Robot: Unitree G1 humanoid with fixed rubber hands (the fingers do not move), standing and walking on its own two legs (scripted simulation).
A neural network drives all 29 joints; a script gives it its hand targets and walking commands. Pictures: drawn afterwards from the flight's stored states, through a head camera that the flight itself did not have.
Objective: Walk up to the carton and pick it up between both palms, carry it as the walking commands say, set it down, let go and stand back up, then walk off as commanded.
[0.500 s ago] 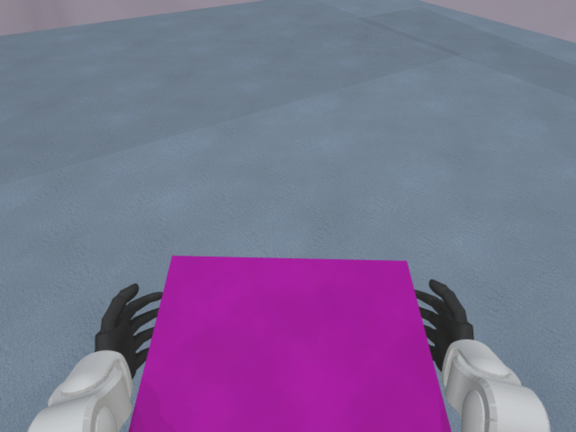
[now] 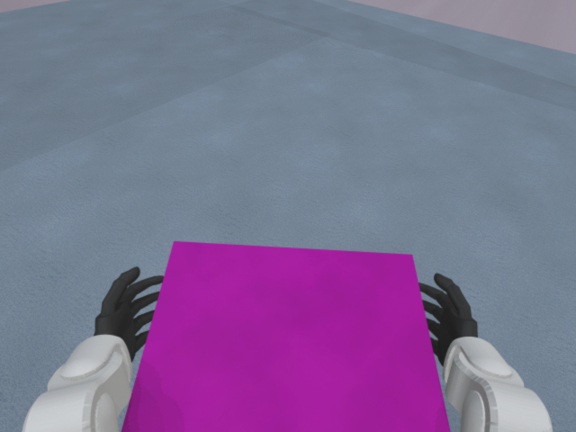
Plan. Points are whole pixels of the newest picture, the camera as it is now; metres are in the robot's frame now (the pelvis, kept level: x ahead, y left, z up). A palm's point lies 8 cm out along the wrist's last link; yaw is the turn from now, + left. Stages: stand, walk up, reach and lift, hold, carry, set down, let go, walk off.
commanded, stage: carry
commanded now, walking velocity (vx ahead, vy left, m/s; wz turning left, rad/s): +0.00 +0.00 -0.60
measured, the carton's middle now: (286, 359) +0.24 +0.00 +0.03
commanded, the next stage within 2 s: none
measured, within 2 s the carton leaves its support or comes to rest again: neither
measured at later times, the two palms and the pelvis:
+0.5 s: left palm (159, 329) +0.24 +0.15 +0.11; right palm out of the picture +0.11 -0.21 +0.12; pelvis -0.03 +0.03 +0.02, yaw -20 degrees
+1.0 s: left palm (270, 360) +0.20 +0.03 +0.12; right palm out of the picture -0.03 -0.27 +0.11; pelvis -0.09 +0.02 +0.02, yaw -39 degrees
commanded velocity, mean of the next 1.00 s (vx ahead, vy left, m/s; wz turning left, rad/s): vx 0.00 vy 0.00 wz -0.60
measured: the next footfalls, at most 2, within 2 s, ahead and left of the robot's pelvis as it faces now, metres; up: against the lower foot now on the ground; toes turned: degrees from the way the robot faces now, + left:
left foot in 0.34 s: +0.06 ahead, +0.11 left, +0.00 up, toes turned -5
right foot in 0.72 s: -0.09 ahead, -0.09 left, +0.00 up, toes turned -38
